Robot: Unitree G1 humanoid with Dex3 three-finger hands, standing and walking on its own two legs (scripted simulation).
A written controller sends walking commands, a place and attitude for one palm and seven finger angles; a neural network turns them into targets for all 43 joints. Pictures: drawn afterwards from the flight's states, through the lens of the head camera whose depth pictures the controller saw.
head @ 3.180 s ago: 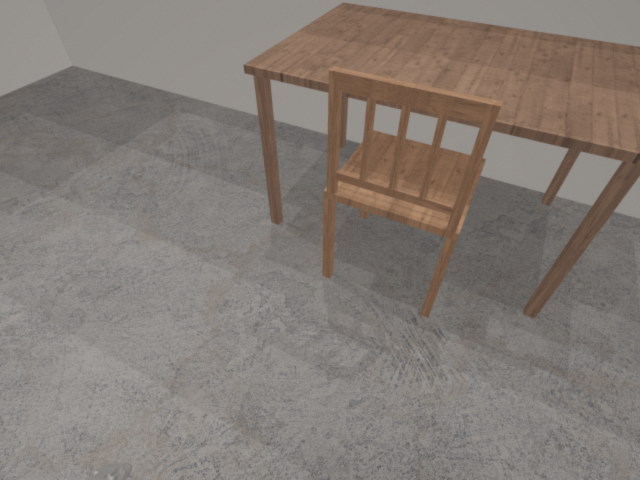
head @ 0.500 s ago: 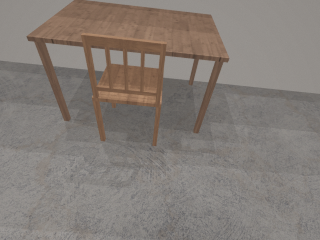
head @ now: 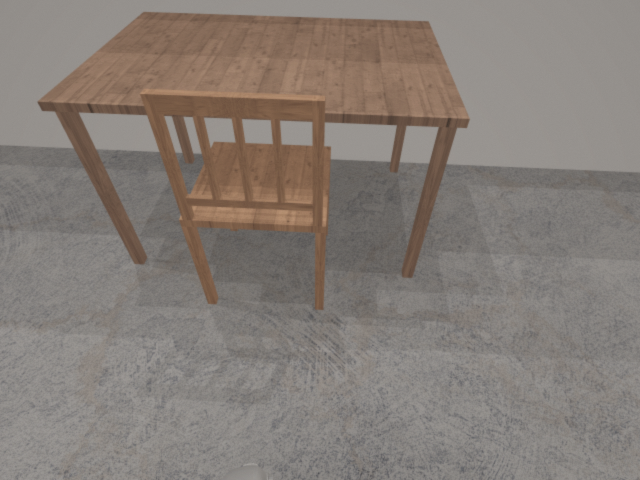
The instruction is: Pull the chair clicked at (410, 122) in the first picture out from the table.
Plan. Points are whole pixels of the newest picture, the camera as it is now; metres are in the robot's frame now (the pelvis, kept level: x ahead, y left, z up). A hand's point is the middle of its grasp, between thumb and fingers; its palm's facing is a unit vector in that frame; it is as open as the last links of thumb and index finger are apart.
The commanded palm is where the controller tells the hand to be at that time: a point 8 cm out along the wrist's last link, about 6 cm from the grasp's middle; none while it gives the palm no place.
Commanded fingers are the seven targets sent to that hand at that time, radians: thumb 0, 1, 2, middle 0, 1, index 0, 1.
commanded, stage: take the last steps up to it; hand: left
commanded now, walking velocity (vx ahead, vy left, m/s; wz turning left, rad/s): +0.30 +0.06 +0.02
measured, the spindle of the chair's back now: (243, 160) +0.88 +0.24 -0.11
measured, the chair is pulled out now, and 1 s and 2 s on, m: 0.00 0.00 0.00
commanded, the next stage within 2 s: come to a stop and stand still in 0.90 s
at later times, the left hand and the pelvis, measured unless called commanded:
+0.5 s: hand (158, 439) +0.22 +0.26 -0.17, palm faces +0.06 -0.98 -0.17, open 7.3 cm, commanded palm none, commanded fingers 0.00 0.90 0.90 -0.20 -0.30 -0.20 -0.30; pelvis +0.18 +0.08 +0.00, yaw -1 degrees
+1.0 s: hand (219, 333) +0.40 +0.21 -0.17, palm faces +0.03 -0.98 -0.21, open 7.2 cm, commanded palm none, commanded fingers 0.00 0.90 0.90 -0.20 -0.30 -0.20 -0.30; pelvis +0.37 +0.03 +0.00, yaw -1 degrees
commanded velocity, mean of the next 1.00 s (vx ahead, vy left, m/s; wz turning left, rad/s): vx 0.25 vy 0.00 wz -0.03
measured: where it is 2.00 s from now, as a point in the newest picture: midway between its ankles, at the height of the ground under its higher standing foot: (314, 462)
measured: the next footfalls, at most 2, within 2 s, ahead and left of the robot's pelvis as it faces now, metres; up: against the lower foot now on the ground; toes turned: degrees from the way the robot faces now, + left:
left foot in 0.16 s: +0.21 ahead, +0.16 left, +0.00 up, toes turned +9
right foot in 0.74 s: +0.40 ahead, -0.08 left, +0.00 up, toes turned -10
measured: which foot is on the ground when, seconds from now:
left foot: up 0.00-0.14, down 0.16-0.76, up 0.78-1.00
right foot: down 0.00-0.18, up 0.20-0.72, down 0.74-1.00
